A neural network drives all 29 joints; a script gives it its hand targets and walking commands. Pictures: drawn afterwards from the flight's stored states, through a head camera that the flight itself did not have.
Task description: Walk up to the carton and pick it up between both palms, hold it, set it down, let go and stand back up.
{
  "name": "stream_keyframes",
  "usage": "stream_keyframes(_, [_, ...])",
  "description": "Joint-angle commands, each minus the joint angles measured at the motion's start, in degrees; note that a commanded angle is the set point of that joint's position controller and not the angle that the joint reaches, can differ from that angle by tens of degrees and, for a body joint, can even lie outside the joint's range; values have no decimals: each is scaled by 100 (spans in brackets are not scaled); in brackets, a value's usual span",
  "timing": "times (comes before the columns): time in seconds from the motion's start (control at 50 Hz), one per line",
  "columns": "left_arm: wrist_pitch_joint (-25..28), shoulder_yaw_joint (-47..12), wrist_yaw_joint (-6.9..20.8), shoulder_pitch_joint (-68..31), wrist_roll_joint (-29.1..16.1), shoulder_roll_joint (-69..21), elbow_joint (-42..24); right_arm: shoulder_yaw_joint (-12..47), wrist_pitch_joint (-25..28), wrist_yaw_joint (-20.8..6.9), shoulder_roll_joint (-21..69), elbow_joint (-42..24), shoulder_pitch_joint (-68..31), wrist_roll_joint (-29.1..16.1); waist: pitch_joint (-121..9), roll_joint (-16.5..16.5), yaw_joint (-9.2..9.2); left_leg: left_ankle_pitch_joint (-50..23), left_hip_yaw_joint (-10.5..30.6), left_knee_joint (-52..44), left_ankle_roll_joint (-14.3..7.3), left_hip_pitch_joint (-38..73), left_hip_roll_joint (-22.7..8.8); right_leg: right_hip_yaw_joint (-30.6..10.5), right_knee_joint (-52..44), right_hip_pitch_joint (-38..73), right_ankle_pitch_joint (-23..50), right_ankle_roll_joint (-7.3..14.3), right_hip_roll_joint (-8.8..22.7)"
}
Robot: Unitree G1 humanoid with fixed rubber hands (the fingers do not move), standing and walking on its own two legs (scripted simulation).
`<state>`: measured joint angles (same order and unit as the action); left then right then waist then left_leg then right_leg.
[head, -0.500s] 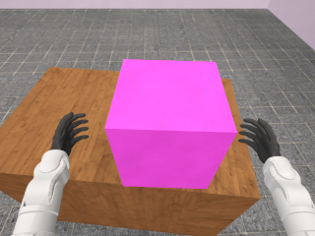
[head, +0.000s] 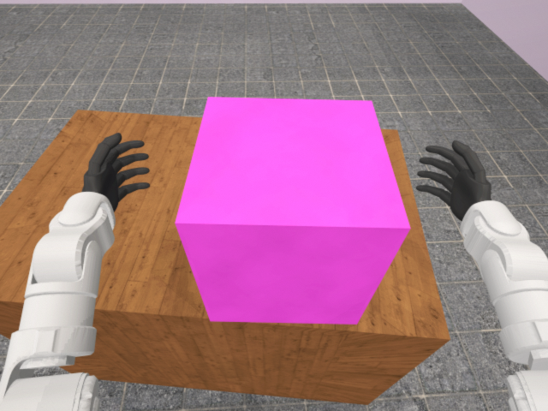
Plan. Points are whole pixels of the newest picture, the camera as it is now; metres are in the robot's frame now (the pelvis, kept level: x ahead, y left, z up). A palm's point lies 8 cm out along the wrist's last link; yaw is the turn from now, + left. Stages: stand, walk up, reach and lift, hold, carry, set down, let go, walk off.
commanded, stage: reach and lift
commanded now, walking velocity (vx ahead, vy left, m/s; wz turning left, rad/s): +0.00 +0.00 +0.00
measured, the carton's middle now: (286, 216) +0.42 -0.01 +0.02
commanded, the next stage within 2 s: none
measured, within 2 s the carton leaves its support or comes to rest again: neither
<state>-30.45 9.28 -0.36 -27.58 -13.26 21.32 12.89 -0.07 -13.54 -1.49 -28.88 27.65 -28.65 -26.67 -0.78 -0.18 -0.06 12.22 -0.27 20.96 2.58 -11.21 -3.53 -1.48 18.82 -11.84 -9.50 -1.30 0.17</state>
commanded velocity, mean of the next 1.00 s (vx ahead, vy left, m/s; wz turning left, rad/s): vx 0.00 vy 0.00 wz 0.00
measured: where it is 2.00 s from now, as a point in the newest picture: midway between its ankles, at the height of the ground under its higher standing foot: outside the picture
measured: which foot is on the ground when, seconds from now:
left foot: down 0.00-1.00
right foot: down 0.00-1.00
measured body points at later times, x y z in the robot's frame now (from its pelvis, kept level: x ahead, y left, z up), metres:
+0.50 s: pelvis -0.03 +0.00 -0.01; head +0.01 +0.01 +0.44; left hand +0.42 +0.25 +0.17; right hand +0.44 -0.24 +0.17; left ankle -0.02 +0.14 -0.75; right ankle +0.00 -0.13 -0.75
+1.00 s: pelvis -0.02 -0.01 -0.02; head +0.05 +0.00 +0.42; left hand +0.41 +0.24 +0.05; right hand +0.43 -0.23 +0.05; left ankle -0.02 +0.14 -0.75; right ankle +0.00 -0.13 -0.75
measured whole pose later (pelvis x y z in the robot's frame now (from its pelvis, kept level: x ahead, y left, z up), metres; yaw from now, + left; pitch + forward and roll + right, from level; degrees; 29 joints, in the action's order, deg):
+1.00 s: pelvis -0.02 -0.01 -0.02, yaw +1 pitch +18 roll -1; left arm 13.1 -4.2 -0.6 -52.0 -18.9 18.4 74.6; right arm 9.5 12.8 -1.1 -23.1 74.1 -51.1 -25.9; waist -10.5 -1.1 -1.9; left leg 13.9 2.4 33.4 3.2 -37.5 -3.8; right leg 0.3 30.1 -37.0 -11.1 -0.9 -0.4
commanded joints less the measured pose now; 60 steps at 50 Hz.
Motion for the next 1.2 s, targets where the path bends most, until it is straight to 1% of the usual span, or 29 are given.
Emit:
stream_keyframes(0.0, [146, 274, -88, -2732, -5, 1273, -591, -388, -20, -53, -1347, -524, -2744, -34, -2823, 101, -90, -2304, -268, 22, -13, 572, 471, 196, 170, 1087, 2421, -26, -365])
stream_keyframes(0.04, [120, 244, -91, -2834, -24, 1250, -406, -394, -30, -59, -1411, -325, -2848, -79, -2876, 50, -6, -2561, -233, 126, 17, 679, 447, 215, 183, 976, 2635, -14, -374])
stream_keyframes(0.08, [96, 28, -61, -3226, -142, 1245, 332, -259, -173, -76, -1296, 305, -3229, -114, -2550, -1, 50, -1873, -229, 14, -52, 316, 450, 184, 85, 769, 1951, -12, -323])
stream_keyframes(0.1, [106, 38, -69, -3245, -159, 1253, 527, -222, -204, -85, -1338, 344, -3359, -76, -2542, 146, -16, -1701, -222, -81, -83, 220, 488, 182, 64, 824, 1911, -33, -306])
stream_keyframes(0.12, [103, -11, -79, -3504, -176, 1323, 672, -254, -256, -91, -1406, 496, -3584, -31, -2591, 75, 47, -1616, -219, -81, -98, 203, 477, 185, 84, 739, 1836, -20, -310])
stream_keyframes(0.2, [204, -107, -172, -4302, -321, 1536, 652, -222, -211, -106, -1377, 371, -4368, -90, -3324, 169, -82, -1730, -201, 58, -116, 285, 453, 246, 179, 743, 1959, -26, -358])
stream_keyframes(0.22, [199, -168, -180, -4269, -318, 1514, 1100, -239, -242, -113, -1417, 703, -4324, -30, -3058, 3, 9, -1538, -215, 42, -108, 112, 475, 234, 161, 611, 1674, -8, -320])
stream_keyframes(0.24, [205, -153, -191, -4256, -254, 1466, 1348, -225, -255, -126, -1445, 998, -4300, -17, -3021, 25, -21, -1513, -211, 17, -99, 99, 453, 248, 122, 537, 1609, -20, -318])
stream_keyframes(0.28, [289, -356, -204, -4652, -350, 1403, 1496, -101, -261, -162, -1417, 1192, -4575, -26, -3201, -158, -24, -1297, -189, -22, -92, 51, 442, 240, 117, 463, 1401, 11, -283])
stream_keyframes(0.36, [511, -632, -173, -4975, -484, 1286, 2485, -21, -219, -201, -1234, 1911, -4923, 81, -2908, 61, 46, -926, -69, 30, -171, -207, 403, 260, 94, 60, 886, 17, -260])
stream_keyframes(0.38, [645, -607, -176, -5110, -515, 1433, 2436, 74, -154, -206, -1221, 1811, -5064, 51, -3209, 139, -95, -892, -95, 36, -242, -243, 404, 257, 131, 129, 923, -28, -252])
stream_keyframes(0.42, [907, -624, -141, -4907, -320, 1269, 3287, 145, -37, -199, -945, 2555, -4963, 137, -2920, 176, -109, -954, -98, 111, -264, -337, 420, 231, 186, 90, 901, -14, -245])
stream_keyframes(0.44, [1095, -609, -131, -4930, -335, 1298, 2951, 185, 117, -201, -987, 2298, -4836, 84, -3326, 53, -182, -1182, -129, 96, -219, -217, 435, 274, 219, 279, 1142, -54, -273])
stream_keyframes(0.46, [1277, -652, -88, -4669, -262, 1124, 3252, 266, 205, -186, -764, 2667, -4624, 133, -3119, 38, -164, -1414, -79, 204, -171, -224, 441, 282, 271, 304, 1292, -13, -277])
stream_keyframes(0.48, [1456, -584, -44, -4611, -215, 1157, 3256, 293, 353, -157, -746, 2559, -4552, 183, -3253, 146, -161, -1654, -74, 268, -137, -210, 425, 304, 320, 448, 1549, -36, -283])
stream_keyframes(0.52, [1862, -556, 30, -4430, -53, 1102, 3222, 262, 709, -79, -618, 2583, -4311, 277, -3471, -13, -122, -2073, -92, 372, -62, -54, 441, 329, 365, 484, 1962, -77, -308])
stream_keyframes(0.54, [2044, -592, 81, -4273, -62, 1043, 3442, 263, 896, -23, -570, 2569, -4207, 317, -3333, 48, -73, -2056, -107, 415, -36, -17, 472, 371, 351, 504, 1956, -95, -329])
stream_keyframes(0.58, [2508, -607, 54, -4411, -41, 1014, 3154, 104, 1319, 31, -583, 2350, -4114, 367, -3740, -257, -100, -2109, -126, 439, 61, 88, 443, 403, 327, 286, 1832, -74, -330])
stream_keyframes(0.6, [2720, -647, 22, -4287, -21, 843, 3444, 118, 1483, 41, -542, 2666, -4015, 441, -3572, -285, -94, -2118, -116, 480, 92, 86, 441, 425, 342, 68, 1690, -16, -342])
stream_keyframes(0.64, [3037, -684, -77, -4519, -12, 846, 3132, -60, 1830, 67, -699, 2385, -4205, 525, -4073, -491, -76, -2587, -133, 653, 227, 420, 416, 540, 338, -248, 1804, 27, -407])
stream_keyframes(0.72, [3434, -892, -193, -4735, -256, 743, 3299, -233, 2197, 74, -786, 2372, -4421, 700, -4545, -351, 65, -2431, -104, 849, 294, 549, 378, 656, 400, -852, 1467, 32, -462])
stream_keyframes(0.8, [3927, -1052, -203, -4737, -413, 728, 4012, -17, 2489, 44, -702, 2879, -4477, 548, -4775, -214, 7, -2434, -127, 1106, 238, 83, 359, 611, 692, -968, 1706, 9, -403])
stream_keyframes(0.82, [4026, -1089, -186, -4546, -353, 584, 4635, 137, 2556, 43, -629, 3338, -4478, 543, -4489, -175, 3, -2321, -115, 1154, 243, -171, 365, 598, 756, -1028, 1671, 18, -365])
stream_keyframes(0.88, [4428, -1200, -86, -4659, -612, 642, 5216, 621, 2742, 42, -516, 3758, -4569, 164, -4448, 190, -120, -2213, -117, 1189, 122, -782, 332, 553, 975, -847, 1765, -91, -346])
stream_keyframes(0.92, [4633, -1293, 9, -4532, -629, 651, 5959, 986, 2845, 30, -346, 4204, -4487, -18, -4227, 312, -159, -2059, -182, 1207, 42, -1282, 382, 435, 1127, -720, 1936, -135, -269])
stream_keyframes(1.0, [5003, -1145, 56, -4689, -660, 825, 5769, 1289, 3136, 85, -334, 3913, -4610, -348, -4964, 355, -294, -2301, -299, 1386, 73, -1644, 439, 362, 1482, -401, 2618, -262, -255])
stream_keyframes(1.1, [4964, -1261, 55, -4731, -573, 687, 5579, 1257, 3191, 49, -469, 4233, -4456, -493, -5061, -142, -239, -2289, -306, 1511, 203, -1363, 387, 418, 1419, -1139, 2147, -150, -300])
stream_keyframes(1.14, [4967, -1341, 48, -4780, -736, 577, 5367, 1231, 3205, 20, -444, 3994, -4585, -467, -5080, -27, -239, -2167, -275, 1563, 185, -1210, 384, 465, 1398, -1432, 1706, -121, -316])
stream_keyframes(1.18, [5009, -1412, -25, -4963, -785, 590, 5085, 997, 3247, 33, -555, 3739, -4710, -327, -5547, -68, -112, -2091, -277, 1642, 222, -1255, 363, 515, 1442, -1615, 1623, -110, -310])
